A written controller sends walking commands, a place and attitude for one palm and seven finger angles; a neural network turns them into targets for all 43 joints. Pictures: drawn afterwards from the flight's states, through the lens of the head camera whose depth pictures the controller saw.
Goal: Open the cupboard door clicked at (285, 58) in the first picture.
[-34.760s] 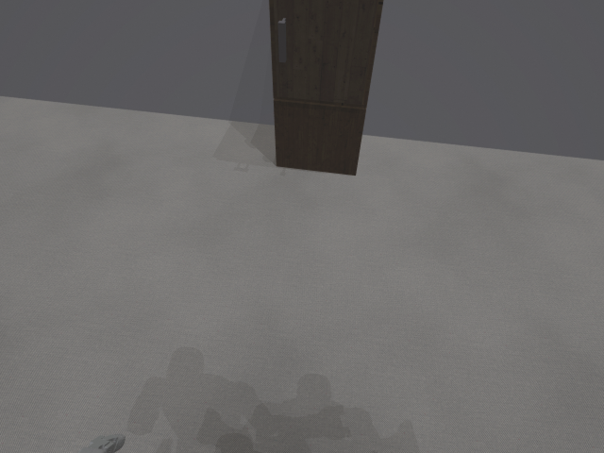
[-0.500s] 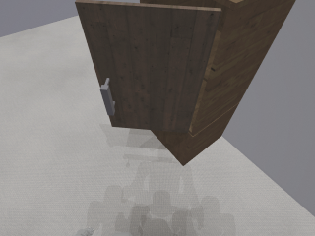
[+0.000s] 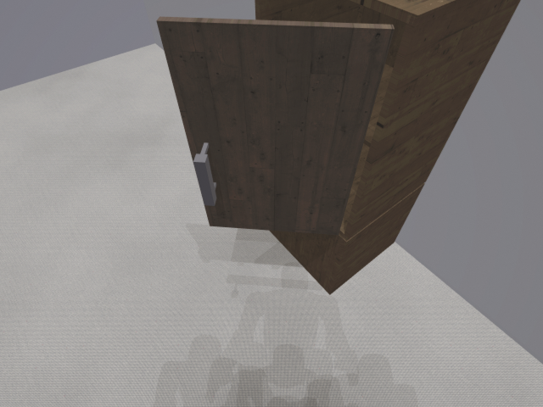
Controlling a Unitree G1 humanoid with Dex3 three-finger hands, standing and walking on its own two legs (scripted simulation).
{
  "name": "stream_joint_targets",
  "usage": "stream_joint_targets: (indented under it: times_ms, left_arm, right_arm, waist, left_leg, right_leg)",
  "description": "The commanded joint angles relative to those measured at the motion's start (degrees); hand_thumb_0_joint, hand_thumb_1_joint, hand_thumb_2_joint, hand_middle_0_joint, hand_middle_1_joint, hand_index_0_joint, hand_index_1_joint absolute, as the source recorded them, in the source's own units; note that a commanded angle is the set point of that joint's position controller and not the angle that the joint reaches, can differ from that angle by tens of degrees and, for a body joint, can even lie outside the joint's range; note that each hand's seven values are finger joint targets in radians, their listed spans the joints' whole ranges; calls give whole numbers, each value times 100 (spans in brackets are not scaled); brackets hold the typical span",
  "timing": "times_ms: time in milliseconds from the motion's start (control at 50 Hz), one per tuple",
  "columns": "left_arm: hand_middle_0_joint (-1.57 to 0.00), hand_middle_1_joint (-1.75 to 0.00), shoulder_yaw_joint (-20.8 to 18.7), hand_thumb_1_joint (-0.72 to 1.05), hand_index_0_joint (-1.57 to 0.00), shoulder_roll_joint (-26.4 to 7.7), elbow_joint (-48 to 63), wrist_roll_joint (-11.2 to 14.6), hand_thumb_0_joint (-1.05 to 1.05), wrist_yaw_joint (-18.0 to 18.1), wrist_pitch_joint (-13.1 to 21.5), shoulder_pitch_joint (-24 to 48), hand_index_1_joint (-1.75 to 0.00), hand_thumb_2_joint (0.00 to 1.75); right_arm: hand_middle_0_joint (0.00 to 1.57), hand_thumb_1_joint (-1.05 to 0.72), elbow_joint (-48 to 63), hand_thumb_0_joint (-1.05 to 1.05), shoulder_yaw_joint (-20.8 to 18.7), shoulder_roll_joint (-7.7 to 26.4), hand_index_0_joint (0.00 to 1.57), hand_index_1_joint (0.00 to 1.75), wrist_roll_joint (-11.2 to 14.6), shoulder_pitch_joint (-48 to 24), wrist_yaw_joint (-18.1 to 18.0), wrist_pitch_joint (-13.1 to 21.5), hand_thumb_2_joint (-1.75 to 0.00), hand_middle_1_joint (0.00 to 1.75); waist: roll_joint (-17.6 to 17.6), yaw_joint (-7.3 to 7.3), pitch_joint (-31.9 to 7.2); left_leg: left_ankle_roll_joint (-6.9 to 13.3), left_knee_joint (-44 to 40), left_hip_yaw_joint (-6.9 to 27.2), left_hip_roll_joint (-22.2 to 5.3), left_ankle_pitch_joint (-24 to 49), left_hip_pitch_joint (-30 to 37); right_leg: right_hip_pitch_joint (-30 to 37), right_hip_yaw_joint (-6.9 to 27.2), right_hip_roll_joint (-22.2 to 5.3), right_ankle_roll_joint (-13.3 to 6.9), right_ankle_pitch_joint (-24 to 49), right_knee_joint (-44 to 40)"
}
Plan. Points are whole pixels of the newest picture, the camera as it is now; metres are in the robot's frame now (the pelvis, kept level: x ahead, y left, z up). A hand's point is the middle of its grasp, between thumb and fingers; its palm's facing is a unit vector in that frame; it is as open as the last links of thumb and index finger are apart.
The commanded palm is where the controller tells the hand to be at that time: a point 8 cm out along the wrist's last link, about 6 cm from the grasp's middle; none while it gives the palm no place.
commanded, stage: come to a stop and stand still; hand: left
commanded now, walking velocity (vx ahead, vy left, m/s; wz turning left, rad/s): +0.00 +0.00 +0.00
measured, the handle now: (208, 174) +0.61 +0.20 -0.09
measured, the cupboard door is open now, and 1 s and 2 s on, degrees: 47 47 47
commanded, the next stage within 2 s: look again from close up in 0.16 s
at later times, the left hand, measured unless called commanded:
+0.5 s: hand out of the picture +0.04 +0.17 -0.18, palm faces -0.01 -0.97 -0.23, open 7.3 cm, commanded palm none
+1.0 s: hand (153, 399) +0.15 +0.19 -0.08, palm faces +0.24 -0.94 -0.23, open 7.4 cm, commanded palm +0.12 +0.23 -0.07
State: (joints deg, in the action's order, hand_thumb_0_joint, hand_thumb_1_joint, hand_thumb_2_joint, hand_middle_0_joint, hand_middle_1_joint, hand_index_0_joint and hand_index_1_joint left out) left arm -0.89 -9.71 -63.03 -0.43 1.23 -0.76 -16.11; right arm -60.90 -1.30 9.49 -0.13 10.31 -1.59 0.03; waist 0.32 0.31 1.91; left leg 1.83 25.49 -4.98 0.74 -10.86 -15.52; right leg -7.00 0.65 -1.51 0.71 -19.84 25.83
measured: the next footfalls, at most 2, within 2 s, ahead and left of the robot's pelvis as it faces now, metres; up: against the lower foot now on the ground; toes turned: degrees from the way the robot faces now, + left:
none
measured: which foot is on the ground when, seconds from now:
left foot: down 0.00-1.00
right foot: down 0.00-1.00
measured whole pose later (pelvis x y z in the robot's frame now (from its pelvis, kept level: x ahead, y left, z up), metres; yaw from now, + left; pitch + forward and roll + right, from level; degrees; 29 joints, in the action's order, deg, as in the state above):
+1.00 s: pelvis +0.01 -0.02 +0.00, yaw +1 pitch +0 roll +2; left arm -2.9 -11.3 -18.2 6.4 5.6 1.0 -25.1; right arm -50.4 -1.0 12.8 2.2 13.9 -4.3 12.0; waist -0.6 0.1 0.6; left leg 0.5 27.4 -4.2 0.9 -12.5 -15.1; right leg -12.8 -1.4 -1.6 -1.1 -20.9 39.3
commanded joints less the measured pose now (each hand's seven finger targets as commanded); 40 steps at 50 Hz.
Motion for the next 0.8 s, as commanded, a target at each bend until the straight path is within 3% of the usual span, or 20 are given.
stream_joint_targets:
  times_ms: [0,20,40,60,80,100,120,140,180,240,280,360,420,480,700,740,780]
  left_arm:
    - [-20,-30,-22,90,-20,-530,159,3,0,101,158,-194,-30,90]
    - [-20,-30,-18,90,-20,-515,141,-5,0,104,153,-192,-30,90]
    - [-20,-30,42,90,-20,-457,211,-158,0,311,265,-639,-30,90]
    - [-20,-30,37,90,-20,-711,514,-96,0,271,292,-257,-30,90]
    - [-20,-30,48,90,-20,-704,592,-89,0,225,293,-47,-30,90]
    - [-20,-30,53,90,-20,-712,628,-74,0,208,308,-82,-30,90]
    - [-20,-30,35,90,-20,-718,663,-76,0,191,329,-167,-30,90]
    - [-20,-30,25,90,-20,-734,639,-53,0,180,338,-257,-30,90]
    - [-20,-30,48,90,-20,-651,587,-30,0,169,331,-362,-30,90]
    - [-20,-30,58,90,-20,-636,563,-27,0,163,318,-364,-30,90]
    - [-20,-30,55,90,-20,-668,547,-16,0,169,302,-355,-30,90]
    - [-20,-30,40,90,-20,-733,542,-17,0,165,248,-330,-30,90]
    - [-20,-30,33,90,-20,-759,536,-31,0,155,239,-336,-30,90]
    - [-20,-30,5,90,-20,-816,525,-26,0,149,230,-317,-30,90]
    - [-20,-30,-57,90,-20,-998,476,-52,0,118,223,-190,-30,90]
    - [-20,-30,-62,90,-20,-1071,464,-61,0,112,232,-165,-30,90]
    - [-20,-30,-65,90,-20,-1085,454,-60,0,100,225,-131,-30,90]
  right_arm:
    - [20,-90,-33,0,-112,682,20,30,-25,536,-24,67,-90,30]
    - [20,-90,-75,0,-103,627,20,30,-22,543,-17,59,-90,30]
    - [20,-90,445,0,-88,858,20,30,-21,149,75,118,-90,30]
    - [20,-90,526,0,-60,594,20,30,-46,381,132,47,-90,30]
    - [20,-90,439,0,-60,628,20,30,-88,404,152,16,-90,30]
    - [20,-90,451,0,-41,631,20,30,-96,552,165,15,-90,30]
    - [20,-90,454,0,-20,591,20,30,-115,590,164,48,-90,30]
    - [20,-90,467,0,3,579,20,30,-105,625,154,78,-90,30]
    - [20,-90,491,0,29,625,20,30,-88,638,120,126,-90,30]
    - [20,-90,443,0,60,641,20,30,-74,666,84,153,-90,30]
    - [20,-90,380,0,69,664,20,30,-66,670,67,161,-90,30]
    - [20,-90,249,0,83,667,20,30,-65,649,48,157,-90,30]
    - [20,-90,203,0,73,663,20,30,-65,574,37,157,-90,30]
    - [20,-90,175,0,59,703,20,30,-59,545,20,171,-90,30]
    - [20,-90,190,0,-3,956,20,30,-54,157,-15,196,-90,30]
    - [20,-90,203,0,-10,1008,20,30,-44,67,-15,188,-90,30]
    - [20,-90,214,0,-16,1059,20,30,-50,12,-16,189,-90,30]
  waist:
    - [-653,-134,-281]
    - [-646,-113,-90]
    - [-485,52,348]
    - [-440,-207,307]
    - [12,-245,636]
    - [78,-284,617]
    - [560,-203,475]
    - [532,-183,250]
    - [195,-106,-20]
    - [-353,-71,-71]
    - [-391,-67,-58]
    - [-150,-30,48]
    - [-185,-5,127]
    - [-130,-22,-123]
    - [41,4,-303]
    - [-129,-1,-238]
    - [-79,-4,-292]
  left_leg:
    - [-40,-252,692,-659,1086,1032]
    - [-47,-298,687,-645,919,918]
    - [-141,619,581,-691,734,494]
    - [-134,394,586,-542,-468,229]
    - [-130,277,578,-469,-680,83]
    - [-87,243,608,-499,-647,-42]
    - [-50,198,612,-507,-299,-40]
    - [-6,180,661,-535,-87,32]
    - [46,197,677,-600,241,139]
    - [63,252,607,-607,561,153]
    - [50,259,574,-599,666,212]
    - [53,155,575,-620,679,208]
    - [53,144,567,-628,687,220]
    - [55,182,560,-654,938,395]
    - [88,200,562,-740,1464,713]
    - [77,217,532,-732,1409,662]
    - [77,162,568,-736,1369,717]
  right_leg:
    - [-505,372,-512,-252,1556,-572]
    - [-553,384,-476,-258,1340,-660]
    - [-910,664,-541,-149,1720,-756]
    - [-1147,725,-667,-315,-16,-924]
    - [-1441,723,-562,-428,-712,-844]
    - [-1383,646,-395,-460,-716,-694]
    - [-1151,523,-384,-470,-218,-520]
    - [-945,454,-314,-460,20,-364]
    - [-721,408,-272,-426,368,-234]
    - [-521,372,-309,-371,1032,-185]
    - [-503,370,-328,-351,1326,-137]
    - [-514,345,-316,-327,1272,-113]
    - [-554,369,-311,-323,1287,-168]
    - [-455,377,-338,-312,1573,-104]
    - [-400,388,-379,-289,1978,-121]
    - [-367,398,-405,-284,2176,-160]
    - [-380,418,-403,-285,2070,-175]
